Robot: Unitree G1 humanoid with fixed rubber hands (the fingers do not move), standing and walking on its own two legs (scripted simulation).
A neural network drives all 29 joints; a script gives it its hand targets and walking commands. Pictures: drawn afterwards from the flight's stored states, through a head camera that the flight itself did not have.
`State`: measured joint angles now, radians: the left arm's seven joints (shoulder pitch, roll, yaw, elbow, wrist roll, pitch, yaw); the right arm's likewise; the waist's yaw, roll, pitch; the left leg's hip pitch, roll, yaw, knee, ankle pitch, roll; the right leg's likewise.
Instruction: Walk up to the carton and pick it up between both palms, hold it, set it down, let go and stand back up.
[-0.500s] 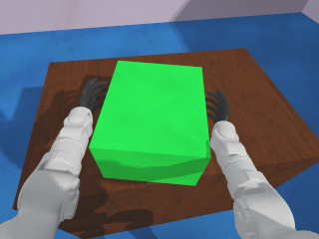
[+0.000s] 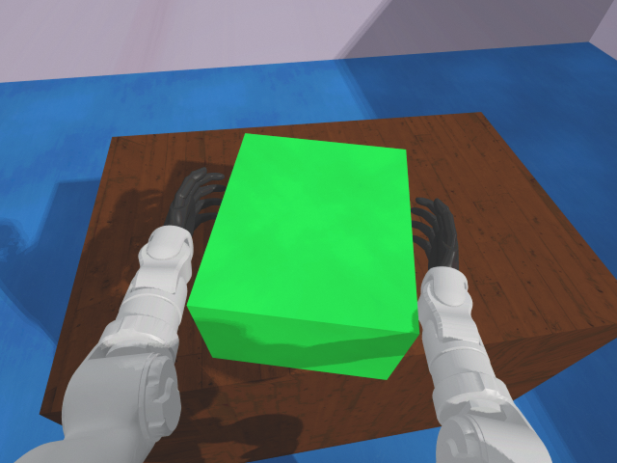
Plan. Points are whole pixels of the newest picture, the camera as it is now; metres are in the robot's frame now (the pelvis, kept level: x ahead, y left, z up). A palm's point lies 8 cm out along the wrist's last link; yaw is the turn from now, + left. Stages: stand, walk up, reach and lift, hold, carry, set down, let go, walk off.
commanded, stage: reach and lift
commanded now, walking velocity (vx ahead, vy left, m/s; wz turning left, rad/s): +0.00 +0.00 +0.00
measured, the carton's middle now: (312, 250) +0.41 -0.05 +0.00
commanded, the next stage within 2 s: none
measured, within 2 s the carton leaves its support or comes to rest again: leaves its support in 0.48 s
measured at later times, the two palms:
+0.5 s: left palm (181, 222) +0.42 +0.14 +0.08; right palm (440, 261) +0.33 -0.21 +0.06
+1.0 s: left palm (175, 230) +0.40 +0.14 +0.09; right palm (435, 252) +0.35 -0.21 +0.06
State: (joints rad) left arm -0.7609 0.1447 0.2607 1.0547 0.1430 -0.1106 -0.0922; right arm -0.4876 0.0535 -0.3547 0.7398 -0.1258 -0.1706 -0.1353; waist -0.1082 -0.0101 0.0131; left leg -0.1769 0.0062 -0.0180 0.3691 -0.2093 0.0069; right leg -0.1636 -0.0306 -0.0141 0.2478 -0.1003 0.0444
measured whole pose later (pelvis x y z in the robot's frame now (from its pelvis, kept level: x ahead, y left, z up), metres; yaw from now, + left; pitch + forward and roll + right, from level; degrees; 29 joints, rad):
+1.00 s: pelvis -0.02 -0.02 +0.00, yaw -1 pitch +4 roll +0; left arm -0.82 0.16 0.20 1.14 0.13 -0.23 -0.01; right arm -0.61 -0.03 -0.33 1.02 -0.12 -0.43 -0.15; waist -0.03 0.00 -0.01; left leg -0.23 0.02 0.01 0.28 -0.12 -0.01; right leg -0.24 -0.02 -0.02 0.20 -0.03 0.02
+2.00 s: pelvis -0.03 -0.02 +0.00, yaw +1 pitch -4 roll +0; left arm -0.72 0.07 0.33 0.37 0.20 0.60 -0.02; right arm -0.72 -0.12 -0.14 0.63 0.13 0.27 -0.10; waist -0.07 -0.03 -0.01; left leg -0.09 0.02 -0.03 0.32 -0.15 -0.02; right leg -0.11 -0.02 -0.04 0.29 -0.09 0.01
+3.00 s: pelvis -0.02 -0.02 +0.00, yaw +2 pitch -6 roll -1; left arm -0.76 0.07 0.36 0.32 0.25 0.74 -0.03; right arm -0.83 -0.16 -0.10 0.64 0.22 0.41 -0.14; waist -0.09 -0.03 -0.03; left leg -0.06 0.02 -0.05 0.34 -0.18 -0.02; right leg -0.05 -0.02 -0.04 0.27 -0.11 0.02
